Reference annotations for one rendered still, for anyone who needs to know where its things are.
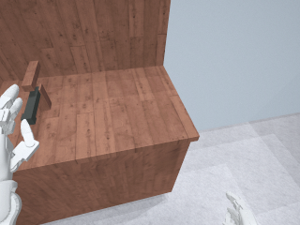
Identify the counter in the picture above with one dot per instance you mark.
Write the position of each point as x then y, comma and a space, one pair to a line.
111, 126

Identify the left robot hand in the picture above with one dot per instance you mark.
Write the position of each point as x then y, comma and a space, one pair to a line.
10, 106

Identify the robot left forearm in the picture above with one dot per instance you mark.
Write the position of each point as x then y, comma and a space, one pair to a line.
10, 202

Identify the tap lever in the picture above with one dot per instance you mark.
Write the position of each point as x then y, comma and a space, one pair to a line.
31, 107

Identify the right robot hand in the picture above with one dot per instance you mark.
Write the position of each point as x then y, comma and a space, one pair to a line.
243, 217

